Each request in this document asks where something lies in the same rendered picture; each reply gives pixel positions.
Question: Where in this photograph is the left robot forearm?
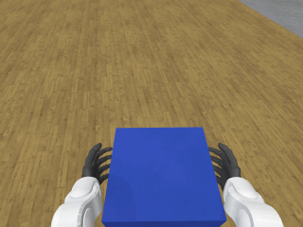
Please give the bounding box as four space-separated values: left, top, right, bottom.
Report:
50 176 103 227

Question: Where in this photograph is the left robot hand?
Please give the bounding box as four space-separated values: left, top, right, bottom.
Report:
81 143 113 185

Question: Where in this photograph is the carton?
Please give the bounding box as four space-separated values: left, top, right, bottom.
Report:
101 127 227 227

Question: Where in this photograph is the right robot forearm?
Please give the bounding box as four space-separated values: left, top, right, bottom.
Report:
223 177 284 227

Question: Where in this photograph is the right robot hand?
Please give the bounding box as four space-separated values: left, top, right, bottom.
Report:
208 143 241 191

